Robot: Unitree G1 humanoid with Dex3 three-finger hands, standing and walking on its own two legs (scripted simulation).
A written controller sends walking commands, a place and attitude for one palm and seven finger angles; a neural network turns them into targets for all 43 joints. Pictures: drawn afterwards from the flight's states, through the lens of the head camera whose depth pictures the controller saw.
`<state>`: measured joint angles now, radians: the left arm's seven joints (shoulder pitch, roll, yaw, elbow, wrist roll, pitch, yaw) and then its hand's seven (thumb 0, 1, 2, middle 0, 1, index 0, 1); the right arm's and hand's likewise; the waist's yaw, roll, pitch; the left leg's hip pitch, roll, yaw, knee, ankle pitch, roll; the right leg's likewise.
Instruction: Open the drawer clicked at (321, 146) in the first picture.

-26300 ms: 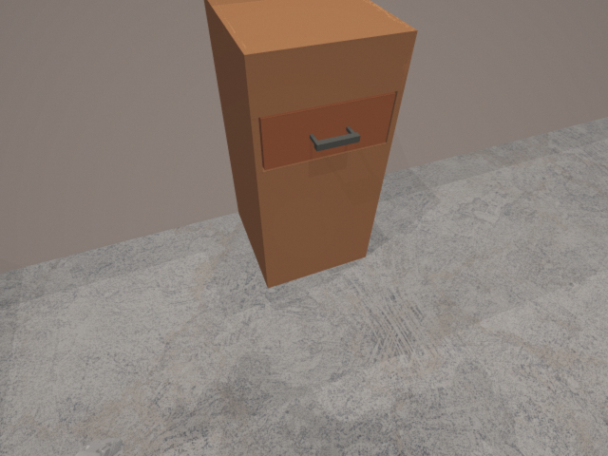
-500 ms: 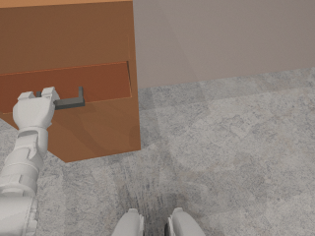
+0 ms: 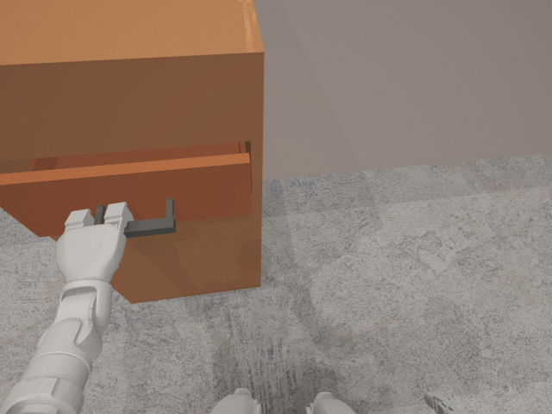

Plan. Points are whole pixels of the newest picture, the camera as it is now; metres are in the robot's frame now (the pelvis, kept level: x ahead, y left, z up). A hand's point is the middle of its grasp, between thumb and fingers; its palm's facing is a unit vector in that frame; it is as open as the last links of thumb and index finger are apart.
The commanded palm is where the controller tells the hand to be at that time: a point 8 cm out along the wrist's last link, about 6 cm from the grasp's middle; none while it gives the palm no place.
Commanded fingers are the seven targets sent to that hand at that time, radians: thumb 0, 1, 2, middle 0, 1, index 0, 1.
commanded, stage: pull the drawer open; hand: left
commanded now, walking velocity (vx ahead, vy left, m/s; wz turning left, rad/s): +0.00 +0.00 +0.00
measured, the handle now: (134, 218) +0.40 +0.26 -0.03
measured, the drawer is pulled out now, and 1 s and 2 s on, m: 0.04 0.20 0.29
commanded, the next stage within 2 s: open the thumb to release the handle in 1.40 s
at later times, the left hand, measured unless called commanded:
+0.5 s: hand (106, 280) +0.30 +0.28 -0.05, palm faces -0.06 -0.06 -1.00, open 5.9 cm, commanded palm +0.26 +0.27 +0.00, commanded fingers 0.00 0.90 0.90 -0.40 -1.35 -0.40 -1.35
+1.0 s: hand (97, 371) +0.18 +0.26 -0.05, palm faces -0.03 -0.09 -1.00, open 5.9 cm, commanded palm +0.14 +0.25 +0.00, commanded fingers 0.00 0.90 0.90 -0.40 -1.35 -0.40 -1.35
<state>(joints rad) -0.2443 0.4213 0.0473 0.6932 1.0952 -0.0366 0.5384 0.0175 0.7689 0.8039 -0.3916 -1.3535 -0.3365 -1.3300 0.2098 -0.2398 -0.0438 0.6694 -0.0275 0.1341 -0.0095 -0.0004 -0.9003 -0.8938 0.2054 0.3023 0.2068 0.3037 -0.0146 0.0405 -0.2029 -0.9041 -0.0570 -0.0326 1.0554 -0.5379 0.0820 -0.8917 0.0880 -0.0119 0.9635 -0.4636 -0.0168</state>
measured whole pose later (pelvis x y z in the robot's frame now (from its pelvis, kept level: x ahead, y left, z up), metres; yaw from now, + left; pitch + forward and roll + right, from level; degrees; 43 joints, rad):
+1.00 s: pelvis -0.01 +0.00 +0.00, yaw +0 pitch +17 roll -3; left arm 0.36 0.31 -0.02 0.20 1.09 0.04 0.59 0.01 0.76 0.80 -0.37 -1.33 -0.31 -1.27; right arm 0.09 -0.20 -0.02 0.57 -0.03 0.10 0.03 0.00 -0.90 -0.89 0.20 0.30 0.21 0.30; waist 0.03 0.03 -0.21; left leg -0.82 -0.06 -0.02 1.07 -0.55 0.08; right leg -0.82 0.09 0.00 1.00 -0.48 -0.02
